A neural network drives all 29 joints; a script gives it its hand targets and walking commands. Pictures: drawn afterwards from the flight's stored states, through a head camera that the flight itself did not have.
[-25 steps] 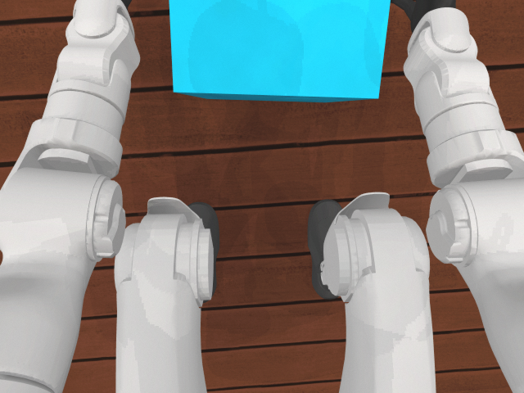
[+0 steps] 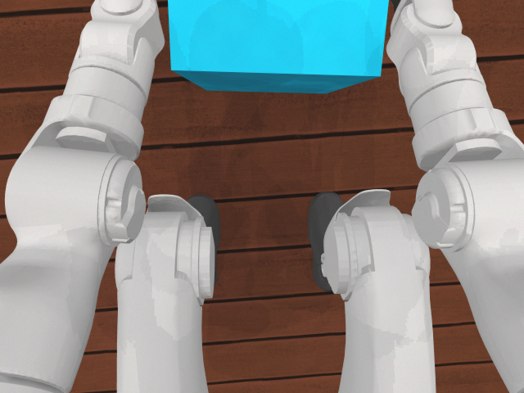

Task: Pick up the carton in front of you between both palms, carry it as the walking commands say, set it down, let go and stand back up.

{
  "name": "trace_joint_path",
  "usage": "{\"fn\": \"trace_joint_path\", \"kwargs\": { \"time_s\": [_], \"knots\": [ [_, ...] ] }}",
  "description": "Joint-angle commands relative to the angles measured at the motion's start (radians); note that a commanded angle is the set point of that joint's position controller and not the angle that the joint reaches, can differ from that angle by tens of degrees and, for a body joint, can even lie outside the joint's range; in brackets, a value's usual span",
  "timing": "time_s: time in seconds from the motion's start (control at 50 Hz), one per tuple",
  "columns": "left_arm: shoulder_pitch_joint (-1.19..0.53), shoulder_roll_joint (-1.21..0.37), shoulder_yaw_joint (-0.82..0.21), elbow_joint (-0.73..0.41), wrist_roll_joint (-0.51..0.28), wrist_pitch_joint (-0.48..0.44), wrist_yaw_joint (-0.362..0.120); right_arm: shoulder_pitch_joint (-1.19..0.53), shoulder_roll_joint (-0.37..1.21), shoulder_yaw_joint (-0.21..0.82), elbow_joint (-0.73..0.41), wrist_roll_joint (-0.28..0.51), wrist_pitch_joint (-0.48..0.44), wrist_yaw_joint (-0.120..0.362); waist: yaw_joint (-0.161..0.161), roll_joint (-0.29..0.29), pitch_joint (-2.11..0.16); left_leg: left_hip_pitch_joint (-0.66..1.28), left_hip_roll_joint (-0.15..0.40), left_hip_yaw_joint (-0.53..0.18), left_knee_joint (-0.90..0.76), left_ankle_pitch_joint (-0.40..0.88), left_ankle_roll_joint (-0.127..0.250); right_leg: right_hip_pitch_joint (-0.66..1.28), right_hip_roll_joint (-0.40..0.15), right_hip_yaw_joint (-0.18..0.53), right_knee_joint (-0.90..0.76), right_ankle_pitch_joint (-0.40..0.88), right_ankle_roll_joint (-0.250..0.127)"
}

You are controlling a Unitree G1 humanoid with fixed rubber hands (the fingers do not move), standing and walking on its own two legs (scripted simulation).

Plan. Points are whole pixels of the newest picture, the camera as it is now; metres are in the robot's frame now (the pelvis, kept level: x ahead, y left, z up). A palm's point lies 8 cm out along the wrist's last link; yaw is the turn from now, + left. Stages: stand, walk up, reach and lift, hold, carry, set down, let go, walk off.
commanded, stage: reach and lift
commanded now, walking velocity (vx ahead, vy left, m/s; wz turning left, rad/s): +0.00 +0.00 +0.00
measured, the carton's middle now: (272, 4) +0.55 -0.01 -0.25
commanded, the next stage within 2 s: none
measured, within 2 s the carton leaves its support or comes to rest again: leaves its support in 0.16 s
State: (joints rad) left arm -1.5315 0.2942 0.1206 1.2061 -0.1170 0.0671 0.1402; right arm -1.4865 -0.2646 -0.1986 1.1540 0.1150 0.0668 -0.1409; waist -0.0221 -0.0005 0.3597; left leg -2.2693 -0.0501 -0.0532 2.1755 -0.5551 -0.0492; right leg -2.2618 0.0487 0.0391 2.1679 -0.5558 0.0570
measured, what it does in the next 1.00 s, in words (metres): rises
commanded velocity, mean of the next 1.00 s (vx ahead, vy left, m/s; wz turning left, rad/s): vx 0.00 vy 0.00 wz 0.00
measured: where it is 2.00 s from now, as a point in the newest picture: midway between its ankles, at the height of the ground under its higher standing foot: (264, 259)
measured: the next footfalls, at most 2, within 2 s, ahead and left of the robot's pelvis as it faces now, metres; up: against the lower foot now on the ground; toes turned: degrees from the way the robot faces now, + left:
none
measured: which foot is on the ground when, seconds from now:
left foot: down 0.00-1.00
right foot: down 0.00-1.00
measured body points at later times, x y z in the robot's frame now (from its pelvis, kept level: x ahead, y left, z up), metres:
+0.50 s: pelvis +0.00 +0.00 +0.05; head +0.28 +0.00 +0.41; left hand +0.53 +0.15 -0.02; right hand +0.52 -0.16 -0.02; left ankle +0.12 +0.13 -0.34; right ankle +0.12 -0.13 -0.34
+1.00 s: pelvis +0.02 +0.00 +0.18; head +0.24 +0.00 +0.57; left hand +0.49 +0.15 +0.12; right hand +0.49 -0.16 +0.12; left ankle +0.11 +0.13 -0.34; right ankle +0.12 -0.13 -0.34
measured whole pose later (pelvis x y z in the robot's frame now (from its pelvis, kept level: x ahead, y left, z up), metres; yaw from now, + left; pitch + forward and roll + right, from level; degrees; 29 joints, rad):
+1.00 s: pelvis +0.02 +0.00 +0.18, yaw +0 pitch +40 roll +0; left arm -0.88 -0.02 0.40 0.66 0.18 0.37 0.06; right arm -0.85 0.04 -0.43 0.62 -0.17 0.37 -0.06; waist -0.01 0.01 -0.22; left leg -1.79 -0.11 -0.10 1.59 -0.50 -0.06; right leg -1.79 0.10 0.10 1.59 -0.50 0.07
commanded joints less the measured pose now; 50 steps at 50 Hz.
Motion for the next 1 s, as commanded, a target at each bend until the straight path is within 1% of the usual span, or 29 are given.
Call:
{"fn": "trace_joint_path", "kwargs": {
  "time_s": [0.0,0.04,0.08,0.1,0.14,0.18,0.2,0.24,0.28,0.32,0.38,0.4,0.44,0.5,0.56,0.62,0.68,0.8,0.9,0.98],
  "knots": [
    [-0.449,-0.881,-0.154,-0.206,0.025,0.033,-0.273,-0.488,0.863,0.193,-0.197,-0.029,0.042,0.283,-0.003,0.023,-1.07,0.475,-0.08,0.117,-0.134,0.244,0.035,0.457,0.075,-0.118,-0.133,0.254,-0.025],
    [-0.445,-0.938,-0.168,-0.249,0.013,0.047,-0.291,-0.485,0.92,0.21,-0.249,-0.019,0.056,0.301,-0.007,0.022,-1.128,0.492,-0.083,0.122,-0.126,0.295,0.036,0.476,0.078,-0.122,-0.124,0.307,-0.026],
    [-0.451,-0.987,-0.203,-0.304,-0.013,0.057,-0.296,-0.496,0.965,0.251,-0.318,0.01,0.066,0.307,-0.008,0.021,-1.244,0.539,-0.085,0.129,-0.117,0.359,0.034,0.527,0.079,-0.126,-0.114,0.372,-0.026],
    [-0.458,-1.011,-0.228,-0.34,-0.031,0.061,-0.294,-0.505,0.985,0.282,-0.362,0.031,0.069,0.306,-0.007,0.022,-1.325,0.577,-0.086,0.134,-0.113,0.397,0.033,0.563,0.081,-0.129,-0.109,0.408,-0.025],
    [-0.491,-1.057,-0.287,-0.45,-0.065,0.066,-0.281,-0.503,1.047,0.34,-0.443,0.078,0.076,0.295,-0.005,0.02,-1.528,0.666,-0.09,0.147,-0.111,0.474,0.027,0.673,0.087,-0.134,-0.107,0.499,-0.022],
    [-0.513,-1.104,-0.34,-0.553,-0.089,0.084,-0.269,-0.506,1.095,0.387,-0.519,0.104,0.098,0.285,-0.004,0.027,-1.73,0.763,-0.094,0.149,-0.118,0.547,0.022,0.761,0.092,-0.139,-0.112,0.572,-0.017],
    [-0.505,-1.125,-0.353,-0.591,-0.091,0.098,-0.267,-0.5,1.113,0.402,-0.552,0.104,0.114,0.284,-0.005,0.033,-1.809,0.804,-0.098,0.149,-0.126,0.568,0.019,0.777,0.096,-0.142,-0.122,0.583,-0.015],
    [-0.463,-1.177,-0.375,-0.643,-0.076,0.126,-0.253,-0.473,1.155,0.428,-0.603,0.094,0.14,0.274,0.002,0.039,-1.896,0.848,-0.109,0.155,-0.151,0.563,0.011,0.79,0.109,-0.15,-0.149,0.563,-0.009],
    [-0.399,-1.211,-0.368,-0.647,-0.045,0.158,-0.252,-0.434,1.175,0.423,-0.617,0.065,0.169,0.275,0.002,0.036,-1.869,0.828,-0.116,0.157,-0.195,0.499,0.008,0.772,0.115,-0.152,-0.192,0.498,-0.006],
    [-0.333,-1.243,-0.337,-0.594,-0.006,0.189,-0.263,-0.383,1.2,0.39,-0.573,0.016,0.198,0.284,-0.001,0.032,-1.735,0.745,-0.119,0.159,-0.252,0.378,0.008,0.706,0.118,-0.155,-0.246,0.385,-0.01],
    [-0.256,-1.262,-0.224,-0.449,0.079,0.228,-0.29,-0.306,1.22,0.286,-0.445,-0.079,0.233,0.304,-0.006,0.034,-1.462,0.609,-0.118,0.157,-0.338,0.185,0.02,0.582,0.117,-0.155,-0.329,0.204,-0.021],
    [-0.244,-1.265,-0.182,-0.412,0.111,0.237,-0.297,-0.29,1.217,0.244,-0.411,-0.112,0.242,0.311,-0.013,0.032,-1.403,0.584,-0.119,0.155,-0.364,0.143,0.023,0.559,0.118,-0.154,-0.356,0.163,-0.025],
    [-0.238,-1.261,-0.117,-0.372,0.162,0.245,-0.306,-0.283,1.209,0.182,-0.377,-0.16,0.253,0.321,-0.015,0.03,-1.358,0.573,-0.123,0.151,-0.411,0.104,0.028,0.554,0.12,-0.151,-0.4,0.123,-0.03],
    [-0.246,-1.26,-0.062,-0.354,0.202,0.248,-0.312,-0.3,1.213,0.14,-0.364,-0.193,0.256,0.328,-0.008,0.025,-1.367,0.602,-0.128,0.146,-0.464,0.096,0.031,0.583,0.12,-0.144,-0.453,0.113,-0.033],
    [-0.251,-1.266,-0.046,-0.356,0.217,0.25,-0.315,-0.304,1.231,0.131,-0.365,-0.207,0.26,0.334,-0.004,0.017,-1.405,0.647,-0.129,0.144,-0.508,0.093,0.032,0.629,0.121,-0.14,-0.502,0.11,-0.032],
    [-0.241,-1.287,-0.057,-0.37,0.219,0.259,-0.32,-0.289,1.259,0.146,-0.374,-0.207,0.27,0.34,-0.001,0.013,-1.46,0.706,-0.13,0.147,-0.551,0.098,0.03,0.688,0.122,-0.14,-0.546,0.114,-0.03],
    [-0.217,-1.311,-0.083,-0.399,0.211,0.272,-0.33,-0.263,1.291,0.175,-0.398,-0.196,0.284,0.348,0.004,0.012,-1.523,0.775,-0.13,0.149,-0.591,0.122,0.028,0.756,0.121,-0.14,-0.584,0.135,-0.025],
    [-0.13,-1.383,-0.194,-0.482,0.158,0.29,-0.339,-0.17,1.351,0.279,-0.466,-0.149,0.3,0.352,0.005,0.013,-1.602,0.91,-0.13,0.145,-0.66,0.221,0.016,0.9,0.126,-0.136,-0.653,0.232,-0.017],
    [-0.038,-1.417,-0.27,-0.524,0.124,0.291,-0.338,-0.074,1.378,0.349,-0.503,-0.121,0.298,0.346,0.001,0.014,-1.576,0.994,-0.132,0.127,-0.726,0.271,0.008,0.998,0.129,-0.118,-0.718,0.286,-0.014],
    [0.042,-1.433,-0.293,-0.527,0.121,0.285,-0.334,0.004,1.393,0.373,-0.506,-0.117,0.291,0.341,0.002,0.015,-1.503,1.059,-0.132,0.109,-0.793,0.273,0.007,1.059,0.13,-0.101,-0.785,0.287,-0.015]
  ]
}}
